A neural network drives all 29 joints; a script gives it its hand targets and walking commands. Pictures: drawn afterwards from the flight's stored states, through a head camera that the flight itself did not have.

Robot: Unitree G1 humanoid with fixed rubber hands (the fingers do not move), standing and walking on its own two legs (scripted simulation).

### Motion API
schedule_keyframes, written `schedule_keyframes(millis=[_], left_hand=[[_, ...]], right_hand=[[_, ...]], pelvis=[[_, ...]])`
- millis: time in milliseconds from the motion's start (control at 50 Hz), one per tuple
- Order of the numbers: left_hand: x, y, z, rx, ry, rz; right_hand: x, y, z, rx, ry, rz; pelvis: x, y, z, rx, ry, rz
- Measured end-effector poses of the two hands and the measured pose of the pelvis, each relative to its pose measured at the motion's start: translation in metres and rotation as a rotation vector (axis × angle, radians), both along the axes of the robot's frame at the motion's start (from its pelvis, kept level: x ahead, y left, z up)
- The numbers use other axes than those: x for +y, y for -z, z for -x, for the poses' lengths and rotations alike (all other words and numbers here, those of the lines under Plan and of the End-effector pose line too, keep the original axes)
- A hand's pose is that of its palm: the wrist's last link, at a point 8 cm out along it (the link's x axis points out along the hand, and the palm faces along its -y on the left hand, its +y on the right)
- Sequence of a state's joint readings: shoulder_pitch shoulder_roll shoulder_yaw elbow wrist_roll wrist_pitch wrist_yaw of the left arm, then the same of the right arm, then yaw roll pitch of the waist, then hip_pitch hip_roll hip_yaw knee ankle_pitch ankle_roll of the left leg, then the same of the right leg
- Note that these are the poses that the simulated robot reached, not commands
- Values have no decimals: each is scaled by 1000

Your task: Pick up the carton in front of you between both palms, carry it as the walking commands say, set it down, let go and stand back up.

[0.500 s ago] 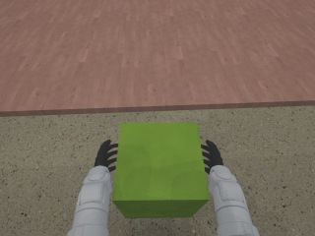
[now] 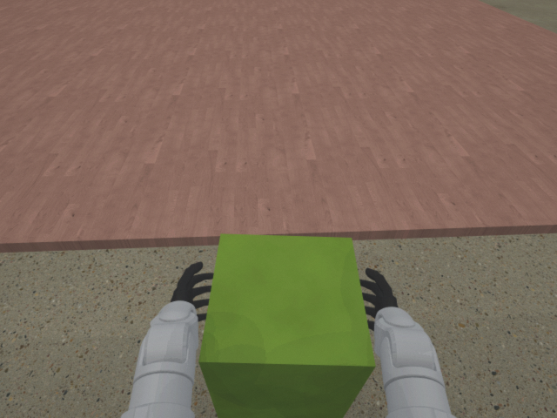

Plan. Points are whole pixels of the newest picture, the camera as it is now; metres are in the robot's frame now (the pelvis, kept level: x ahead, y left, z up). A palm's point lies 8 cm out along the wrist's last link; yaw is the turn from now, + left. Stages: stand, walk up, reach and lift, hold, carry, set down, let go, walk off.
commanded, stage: reach and lift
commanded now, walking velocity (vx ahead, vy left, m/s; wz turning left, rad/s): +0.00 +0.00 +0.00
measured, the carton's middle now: (282, 330) +0.30 +0.00 -0.05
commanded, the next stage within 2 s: hold in 0.74 s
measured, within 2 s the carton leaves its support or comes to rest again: neither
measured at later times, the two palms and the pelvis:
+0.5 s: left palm (180, 308) +0.30 +0.15 +0.03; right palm (382, 309) +0.30 -0.15 +0.03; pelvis +0.00 +0.00 +0.00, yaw +0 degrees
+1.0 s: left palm (177, 302) +0.29 +0.15 +0.06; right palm (388, 305) +0.29 -0.15 +0.05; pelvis +0.02 +0.00 +0.01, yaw +0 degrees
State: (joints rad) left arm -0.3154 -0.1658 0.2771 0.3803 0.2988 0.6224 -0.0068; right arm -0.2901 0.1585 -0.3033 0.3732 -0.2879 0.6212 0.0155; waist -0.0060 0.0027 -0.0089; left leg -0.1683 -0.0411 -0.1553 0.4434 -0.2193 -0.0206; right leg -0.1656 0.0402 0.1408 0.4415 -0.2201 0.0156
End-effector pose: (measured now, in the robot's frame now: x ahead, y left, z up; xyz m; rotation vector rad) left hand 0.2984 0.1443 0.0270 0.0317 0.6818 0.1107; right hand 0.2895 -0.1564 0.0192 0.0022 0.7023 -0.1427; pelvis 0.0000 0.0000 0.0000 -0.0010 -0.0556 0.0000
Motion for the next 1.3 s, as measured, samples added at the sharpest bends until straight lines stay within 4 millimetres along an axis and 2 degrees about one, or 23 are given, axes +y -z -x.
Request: schedule_keyframes(millis=[60,240,500,680,800,900,1060,1300], left_hand=[[2,5,2,15,-9,1],[10,-4,4,-19,-34,-1],[4,-4,-2,-1,-8,-2],[4,-17,-9,-34,-2,-13],[9,-20,-5,-37,-17,-22],[6,-26,0,-39,-8,-25],[2,-26,6,-16,6,-15],[6,-31,7,-35,-12,-5]], right_hand=[[2,4,-1,14,-5,-3],[10,-5,-8,-20,-31,-4],[4,-8,-8,-3,-18,13],[4,-19,-15,-35,-22,17],[9,-23,-16,-39,-45,22],[6,-28,-9,-41,-41,25],[2,-30,2,-17,-25,30],[6,-33,1,-36,-20,11]], pelvis=[[0,0,2,3,4,-1],[-1,-1,2,-3,-2,3],[0,-3,-3,-12,-2,0],[-1,-5,-13,-16,9,0],[0,-6,-18,-24,0,0],[0,-8,-20,-40,-4,0],[-1,-7,-11,-60,0,-1],[1,-4,4,-69,2,-2]])
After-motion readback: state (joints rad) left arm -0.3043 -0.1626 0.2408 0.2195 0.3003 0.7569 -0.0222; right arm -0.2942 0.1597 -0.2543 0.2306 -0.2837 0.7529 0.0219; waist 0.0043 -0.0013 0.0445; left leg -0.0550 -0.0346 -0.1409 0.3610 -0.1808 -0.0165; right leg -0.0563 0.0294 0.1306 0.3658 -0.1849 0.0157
